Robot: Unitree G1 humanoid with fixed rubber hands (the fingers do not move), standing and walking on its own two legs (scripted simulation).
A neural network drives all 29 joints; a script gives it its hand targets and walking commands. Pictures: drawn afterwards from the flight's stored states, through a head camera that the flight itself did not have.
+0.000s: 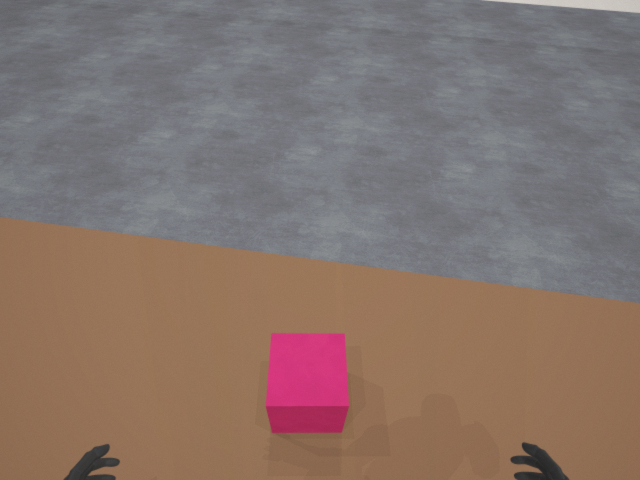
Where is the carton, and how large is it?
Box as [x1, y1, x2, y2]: [266, 333, 348, 432]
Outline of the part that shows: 271,333 266,408 272,432 341,432 348,407 344,334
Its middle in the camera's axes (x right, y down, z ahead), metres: -0.03 +0.42 +1.12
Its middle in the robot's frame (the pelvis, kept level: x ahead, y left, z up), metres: +0.46 +0.02 -0.66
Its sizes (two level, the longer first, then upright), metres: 0.210 0.200 0.250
